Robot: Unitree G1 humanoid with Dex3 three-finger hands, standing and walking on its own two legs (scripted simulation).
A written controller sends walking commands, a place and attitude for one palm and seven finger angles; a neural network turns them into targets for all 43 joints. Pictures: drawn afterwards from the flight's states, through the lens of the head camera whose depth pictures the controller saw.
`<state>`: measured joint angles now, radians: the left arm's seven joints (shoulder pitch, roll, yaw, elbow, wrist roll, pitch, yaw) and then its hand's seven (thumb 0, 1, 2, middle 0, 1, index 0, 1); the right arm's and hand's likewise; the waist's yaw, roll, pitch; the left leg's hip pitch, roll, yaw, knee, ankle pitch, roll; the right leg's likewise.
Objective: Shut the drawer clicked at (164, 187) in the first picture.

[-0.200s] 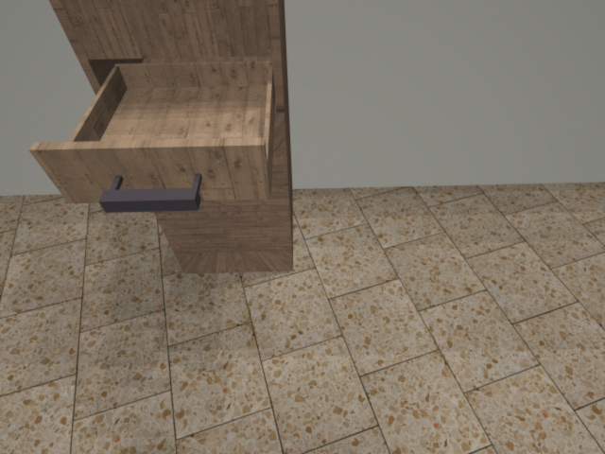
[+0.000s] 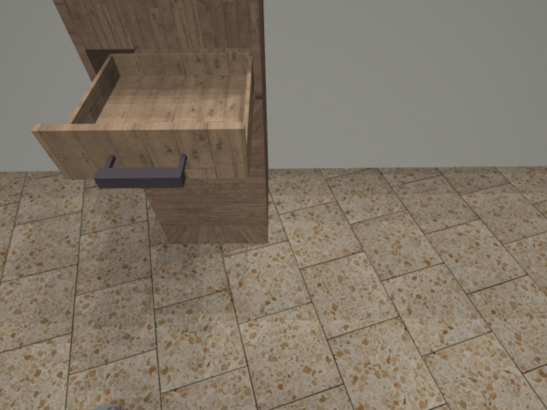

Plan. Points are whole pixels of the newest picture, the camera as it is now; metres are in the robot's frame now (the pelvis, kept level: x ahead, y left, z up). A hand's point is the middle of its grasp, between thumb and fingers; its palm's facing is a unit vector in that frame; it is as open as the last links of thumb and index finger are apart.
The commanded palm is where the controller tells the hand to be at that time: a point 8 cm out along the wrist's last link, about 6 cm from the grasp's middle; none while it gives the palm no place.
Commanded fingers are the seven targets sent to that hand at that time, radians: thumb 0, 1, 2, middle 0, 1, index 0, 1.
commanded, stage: turn or walk to find it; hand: left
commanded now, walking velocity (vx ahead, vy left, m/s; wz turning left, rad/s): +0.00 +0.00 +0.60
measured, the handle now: (144, 168) +0.52 +0.27 +0.02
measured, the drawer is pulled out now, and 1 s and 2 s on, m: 0.30 0.30 0.30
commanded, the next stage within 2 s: stand and wait in 0.38 s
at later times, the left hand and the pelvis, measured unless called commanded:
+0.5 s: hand out of the picture +0.00 +0.25 -0.18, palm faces +0.28 -0.93 -0.25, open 7.4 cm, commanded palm none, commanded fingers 0.00 0.90 0.90 -0.20 -0.30 -0.20 -0.30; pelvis -0.02 +0.02 -0.01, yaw +17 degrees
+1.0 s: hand out of the picture -0.02 +0.16 -0.18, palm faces +0.34 -0.92 -0.21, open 7.4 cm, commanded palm none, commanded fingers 0.00 0.90 0.90 -0.20 -0.30 -0.20 -0.30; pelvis +0.01 -0.02 -0.01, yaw +19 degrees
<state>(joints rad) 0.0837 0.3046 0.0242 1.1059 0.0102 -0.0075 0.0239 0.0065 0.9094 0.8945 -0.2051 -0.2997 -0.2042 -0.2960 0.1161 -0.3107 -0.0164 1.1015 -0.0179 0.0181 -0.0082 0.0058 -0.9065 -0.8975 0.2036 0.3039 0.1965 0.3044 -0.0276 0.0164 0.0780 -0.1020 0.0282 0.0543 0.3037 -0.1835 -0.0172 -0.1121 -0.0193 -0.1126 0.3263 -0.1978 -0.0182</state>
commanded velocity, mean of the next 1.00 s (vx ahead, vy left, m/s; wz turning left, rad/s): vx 0.00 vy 0.00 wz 0.20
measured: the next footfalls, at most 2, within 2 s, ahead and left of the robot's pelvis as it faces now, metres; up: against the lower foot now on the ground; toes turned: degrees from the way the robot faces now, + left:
right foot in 0.64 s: +0.06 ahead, -0.12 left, +0.00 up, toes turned +19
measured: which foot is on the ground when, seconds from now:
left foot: down 0.00-1.00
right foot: down 0.00-0.26, up 0.28-0.62, down 0.64-1.00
